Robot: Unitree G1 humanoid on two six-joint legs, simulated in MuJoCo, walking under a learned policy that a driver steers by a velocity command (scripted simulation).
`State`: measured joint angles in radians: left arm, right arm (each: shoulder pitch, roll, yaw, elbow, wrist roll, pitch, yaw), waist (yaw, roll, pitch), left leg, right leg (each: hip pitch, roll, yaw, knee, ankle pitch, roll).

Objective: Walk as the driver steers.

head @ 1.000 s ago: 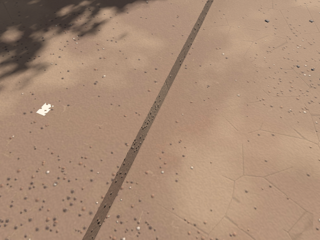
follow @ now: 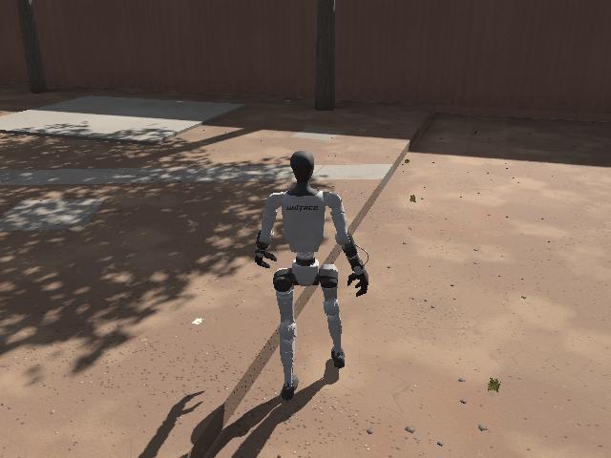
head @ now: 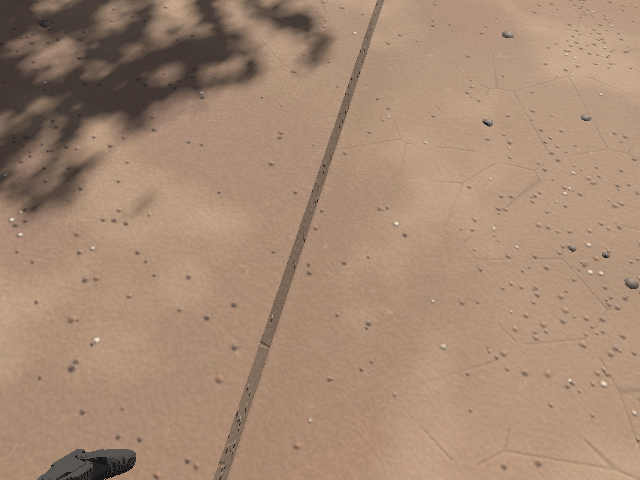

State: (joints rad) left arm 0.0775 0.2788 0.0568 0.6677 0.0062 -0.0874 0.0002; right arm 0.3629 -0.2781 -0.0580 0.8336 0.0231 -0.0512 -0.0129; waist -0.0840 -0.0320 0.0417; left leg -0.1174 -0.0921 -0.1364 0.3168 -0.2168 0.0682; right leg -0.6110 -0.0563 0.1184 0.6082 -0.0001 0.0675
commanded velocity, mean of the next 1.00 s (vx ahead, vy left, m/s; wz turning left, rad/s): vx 0.50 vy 0.00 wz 0.48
